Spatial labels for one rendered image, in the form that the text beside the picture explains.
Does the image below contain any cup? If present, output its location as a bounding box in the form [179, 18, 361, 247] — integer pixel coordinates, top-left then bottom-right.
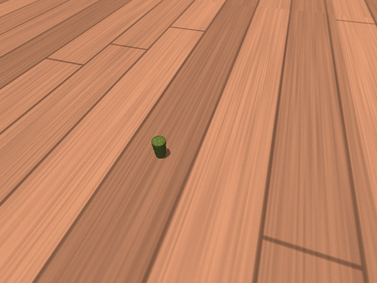
[151, 136, 166, 159]

